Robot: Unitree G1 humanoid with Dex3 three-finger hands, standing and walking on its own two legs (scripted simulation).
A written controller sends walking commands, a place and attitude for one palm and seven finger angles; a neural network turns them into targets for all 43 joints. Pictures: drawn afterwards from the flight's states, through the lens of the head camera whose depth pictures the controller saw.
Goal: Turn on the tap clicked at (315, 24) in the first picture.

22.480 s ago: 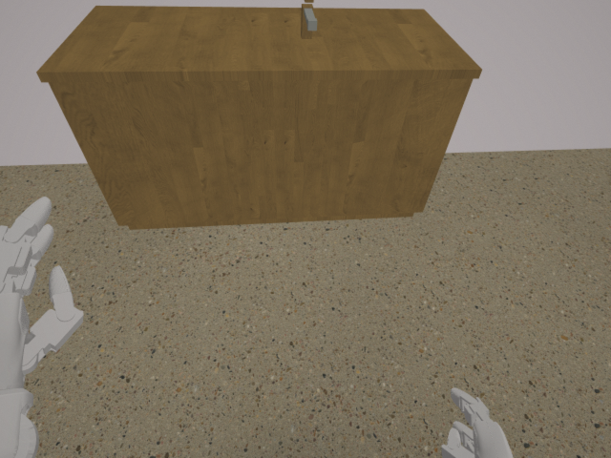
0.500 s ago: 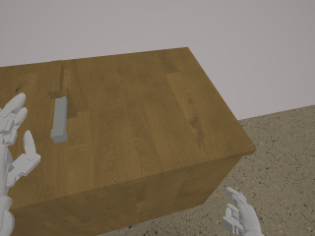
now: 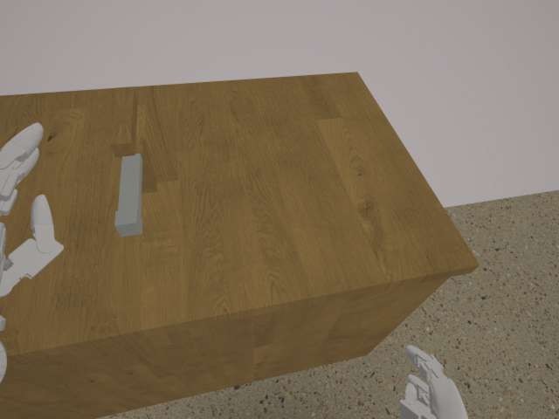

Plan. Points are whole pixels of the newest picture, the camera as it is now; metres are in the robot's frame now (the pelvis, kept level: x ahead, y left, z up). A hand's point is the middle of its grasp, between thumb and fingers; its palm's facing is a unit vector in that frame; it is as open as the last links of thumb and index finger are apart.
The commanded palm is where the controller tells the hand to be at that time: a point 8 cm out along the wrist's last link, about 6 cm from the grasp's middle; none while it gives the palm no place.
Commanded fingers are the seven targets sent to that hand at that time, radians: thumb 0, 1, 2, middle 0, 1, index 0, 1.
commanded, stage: look again from close up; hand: left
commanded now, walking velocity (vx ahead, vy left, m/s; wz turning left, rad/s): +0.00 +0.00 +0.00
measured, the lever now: (129, 222) +0.33 +0.26 +0.07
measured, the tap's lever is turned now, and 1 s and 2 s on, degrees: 0 0 0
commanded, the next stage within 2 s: come to a stop and stand still in 0.20 s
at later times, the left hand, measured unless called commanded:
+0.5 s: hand (38, 233) +0.23 +0.27 +0.19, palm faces +0.48 -0.80 -0.36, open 7.5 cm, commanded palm +0.15 +0.27 +0.17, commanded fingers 0.00 0.90 0.90 -0.20 -0.30 -0.20 -0.30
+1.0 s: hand (79, 252) +0.24 +0.25 +0.15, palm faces +0.35 -0.86 -0.37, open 7.4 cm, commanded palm +0.18 +0.28 +0.17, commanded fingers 0.00 0.90 0.90 -0.20 -0.30 -0.20 -0.30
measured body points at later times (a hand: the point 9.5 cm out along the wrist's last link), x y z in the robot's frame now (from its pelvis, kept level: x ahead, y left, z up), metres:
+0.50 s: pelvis -0.02 -0.01 +0.00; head +0.01 +0.01 +0.44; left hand +0.20 +0.31 +0.21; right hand +0.16 -0.23 -0.08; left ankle +0.02 +0.07 -0.74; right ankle +0.01 -0.14 -0.74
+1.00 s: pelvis +0.01 +0.00 +0.00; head +0.05 +0.03 +0.45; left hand +0.21 +0.29 +0.17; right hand +0.20 -0.22 -0.07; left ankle +0.02 +0.07 -0.74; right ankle +0.01 -0.14 -0.74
